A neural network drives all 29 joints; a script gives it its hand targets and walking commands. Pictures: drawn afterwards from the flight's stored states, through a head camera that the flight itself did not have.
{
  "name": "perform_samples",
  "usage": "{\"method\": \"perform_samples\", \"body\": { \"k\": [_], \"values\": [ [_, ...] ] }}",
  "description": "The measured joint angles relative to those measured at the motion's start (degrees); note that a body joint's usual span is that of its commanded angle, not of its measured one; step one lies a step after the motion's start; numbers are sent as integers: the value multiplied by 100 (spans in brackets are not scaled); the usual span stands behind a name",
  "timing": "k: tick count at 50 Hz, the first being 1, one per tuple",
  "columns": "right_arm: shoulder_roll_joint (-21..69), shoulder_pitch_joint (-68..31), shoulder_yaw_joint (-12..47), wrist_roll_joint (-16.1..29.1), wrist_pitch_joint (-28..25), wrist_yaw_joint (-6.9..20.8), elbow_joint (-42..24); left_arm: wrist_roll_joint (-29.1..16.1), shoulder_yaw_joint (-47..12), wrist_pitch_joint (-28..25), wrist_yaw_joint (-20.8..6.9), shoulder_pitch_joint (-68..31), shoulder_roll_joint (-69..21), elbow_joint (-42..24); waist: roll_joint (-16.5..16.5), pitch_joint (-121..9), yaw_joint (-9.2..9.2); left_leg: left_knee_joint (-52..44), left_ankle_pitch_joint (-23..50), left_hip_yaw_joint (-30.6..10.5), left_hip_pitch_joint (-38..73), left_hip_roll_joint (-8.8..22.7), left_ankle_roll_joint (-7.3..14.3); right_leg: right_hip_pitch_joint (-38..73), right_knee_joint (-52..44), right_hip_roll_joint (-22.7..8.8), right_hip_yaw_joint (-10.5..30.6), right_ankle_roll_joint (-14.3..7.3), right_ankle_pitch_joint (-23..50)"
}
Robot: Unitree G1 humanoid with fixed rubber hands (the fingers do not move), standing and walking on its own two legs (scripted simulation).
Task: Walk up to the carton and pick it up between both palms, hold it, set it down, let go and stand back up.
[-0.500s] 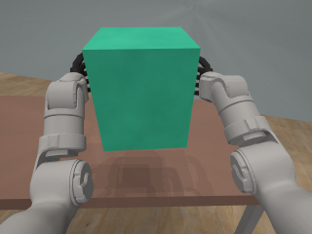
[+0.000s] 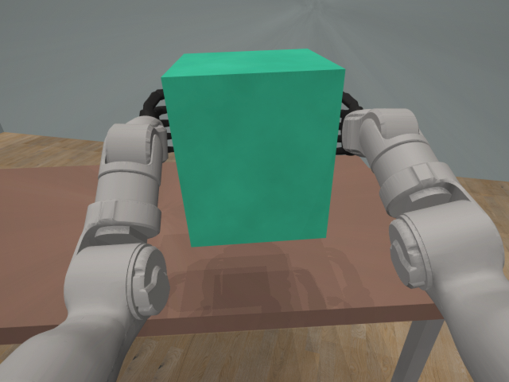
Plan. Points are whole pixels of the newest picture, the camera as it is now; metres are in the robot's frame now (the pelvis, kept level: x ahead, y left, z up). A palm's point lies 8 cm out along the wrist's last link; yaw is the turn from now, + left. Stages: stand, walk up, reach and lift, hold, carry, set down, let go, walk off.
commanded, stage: hold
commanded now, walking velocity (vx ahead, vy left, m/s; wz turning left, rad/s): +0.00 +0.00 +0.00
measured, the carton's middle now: (252, 142) +0.39 -0.02 +0.29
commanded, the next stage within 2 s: none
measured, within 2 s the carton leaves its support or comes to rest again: neither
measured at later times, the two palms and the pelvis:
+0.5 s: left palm (142, 130) +0.38 +0.15 +0.32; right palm (334, 136) +0.39 -0.15 +0.29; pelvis +0.00 -0.04 +0.00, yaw +3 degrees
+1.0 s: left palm (124, 131) +0.37 +0.17 +0.32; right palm (327, 121) +0.36 -0.13 +0.33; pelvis +0.02 +0.01 +0.00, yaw +1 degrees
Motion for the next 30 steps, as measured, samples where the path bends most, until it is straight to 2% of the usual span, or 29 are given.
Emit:
{"method": "perform_samples", "body": {
  "k": [11,18,20,24,30],
  "values": [
    [143,-166,30,-297,20,-63,-140,-388,236,-320,35,-309,291,434,123,-35,167,-207,274,-146,-481,92,-142,-546,8,84,-145,-165,127],
    [399,-34,11,-393,161,-356,-652,-543,436,-535,-152,-518,632,767,79,-77,225,-276,325,-238,-726,135,89,-760,-92,146,-224,-200,193],
    [457,82,12,-348,156,-466,-912,-659,298,-541,-195,-441,724,598,64,-101,213,-294,344,-290,-761,161,3,-766,-142,169,-268,-230,211],
    [567,395,-158,-256,97,-639,-1387,-768,36,-457,-220,-183,777,88,14,-110,121,-338,343,-406,-671,196,-314,-629,-202,189,-372,-268,176],
    [753,697,-392,-264,298,-777,-1502,-365,285,-275,-435,52,617,42,-146,33,-65,-294,200,-418,-255,166,-259,-188,-190,162,-383,-206,32]
  ]
}}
